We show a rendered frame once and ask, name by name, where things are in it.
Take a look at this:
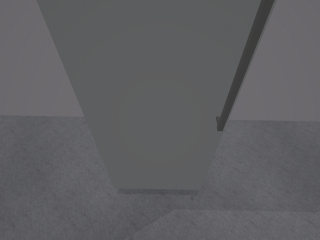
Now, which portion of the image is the fridge door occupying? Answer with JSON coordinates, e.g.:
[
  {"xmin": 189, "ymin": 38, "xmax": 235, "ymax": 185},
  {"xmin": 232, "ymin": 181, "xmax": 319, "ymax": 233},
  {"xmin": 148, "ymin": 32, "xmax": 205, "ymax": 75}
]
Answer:
[{"xmin": 36, "ymin": 0, "xmax": 277, "ymax": 190}]

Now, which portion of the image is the handle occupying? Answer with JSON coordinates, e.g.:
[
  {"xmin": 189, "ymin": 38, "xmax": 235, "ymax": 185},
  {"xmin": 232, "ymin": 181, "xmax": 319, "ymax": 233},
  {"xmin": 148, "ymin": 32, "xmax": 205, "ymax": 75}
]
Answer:
[{"xmin": 216, "ymin": 0, "xmax": 275, "ymax": 131}]

